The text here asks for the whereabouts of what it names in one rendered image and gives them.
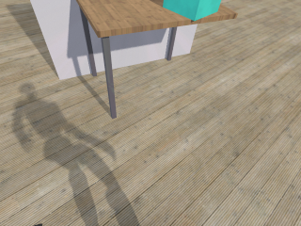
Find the carton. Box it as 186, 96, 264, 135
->
163, 0, 221, 21

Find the table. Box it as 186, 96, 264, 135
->
76, 0, 238, 119

